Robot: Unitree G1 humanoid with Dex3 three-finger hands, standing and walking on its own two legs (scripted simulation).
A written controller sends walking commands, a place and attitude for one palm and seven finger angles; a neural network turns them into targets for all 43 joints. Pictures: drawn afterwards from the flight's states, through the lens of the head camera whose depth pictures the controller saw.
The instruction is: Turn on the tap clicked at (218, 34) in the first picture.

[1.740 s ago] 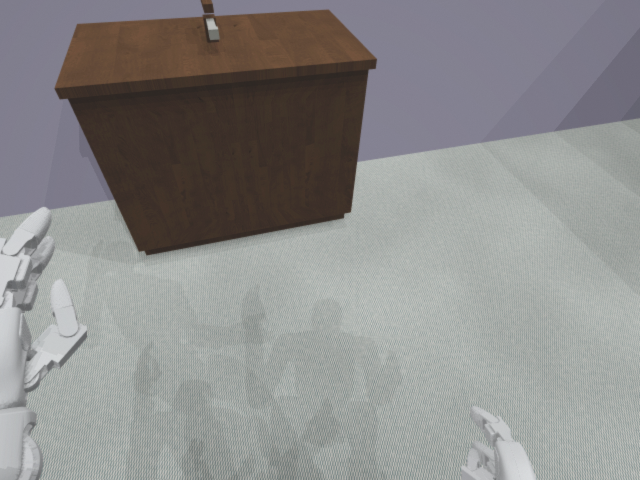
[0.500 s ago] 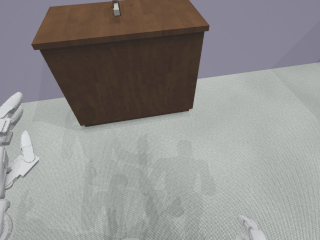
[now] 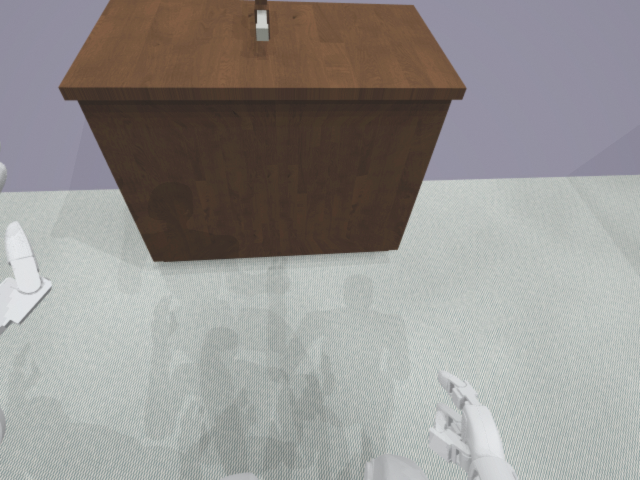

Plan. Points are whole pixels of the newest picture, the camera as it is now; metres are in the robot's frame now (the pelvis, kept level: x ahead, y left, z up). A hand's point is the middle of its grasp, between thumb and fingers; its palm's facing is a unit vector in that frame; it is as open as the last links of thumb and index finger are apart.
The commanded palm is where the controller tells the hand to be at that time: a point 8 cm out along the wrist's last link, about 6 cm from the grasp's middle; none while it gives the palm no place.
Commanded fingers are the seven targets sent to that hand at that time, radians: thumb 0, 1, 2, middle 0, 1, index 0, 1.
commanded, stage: walk to a spot facing it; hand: left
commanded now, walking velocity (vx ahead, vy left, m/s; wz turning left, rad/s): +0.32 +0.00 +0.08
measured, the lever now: (262, 32) +1.00 +0.18 +0.07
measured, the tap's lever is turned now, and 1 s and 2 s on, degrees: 0 0 0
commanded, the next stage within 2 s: turn to face it in 0.32 s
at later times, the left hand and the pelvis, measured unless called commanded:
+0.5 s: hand (151, 205) +0.33 +0.19 +0.19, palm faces +0.47 -0.73 -0.50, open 7.5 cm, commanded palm +0.26 +0.24 +0.19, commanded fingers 0.00 0.90 0.90 -0.20 -0.30 -0.20 -0.30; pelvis +0.14 -0.06 +0.01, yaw +8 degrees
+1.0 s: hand (230, 160) +0.41 +0.13 +0.19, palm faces +0.37 -0.79 -0.49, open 7.4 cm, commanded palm +0.35 +0.18 +0.19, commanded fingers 0.00 0.90 0.90 -0.20 -0.30 -0.20 -0.30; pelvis +0.18 -0.09 -0.01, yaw -2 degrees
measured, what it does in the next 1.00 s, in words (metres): walks ahead: right foot, then left foot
